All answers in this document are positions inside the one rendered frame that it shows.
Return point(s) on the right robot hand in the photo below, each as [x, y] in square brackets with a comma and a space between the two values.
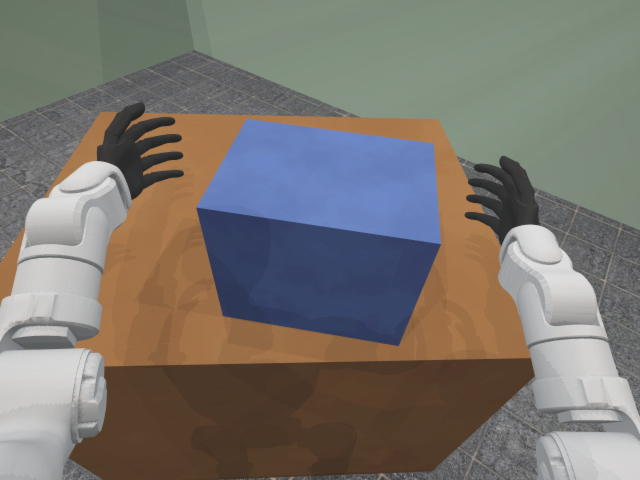
[518, 206]

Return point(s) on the right robot upper arm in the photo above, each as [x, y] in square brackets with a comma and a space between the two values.
[588, 456]

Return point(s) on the left robot upper arm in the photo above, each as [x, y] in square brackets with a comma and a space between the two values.
[50, 400]

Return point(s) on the pedestal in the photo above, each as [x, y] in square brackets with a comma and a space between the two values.
[195, 395]

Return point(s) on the left robot hand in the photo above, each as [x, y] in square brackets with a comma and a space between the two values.
[119, 148]

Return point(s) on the left robot forearm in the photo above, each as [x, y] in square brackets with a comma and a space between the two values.
[54, 299]

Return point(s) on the carton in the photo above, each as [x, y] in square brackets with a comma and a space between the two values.
[322, 230]

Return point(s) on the right robot forearm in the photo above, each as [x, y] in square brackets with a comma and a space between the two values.
[576, 377]

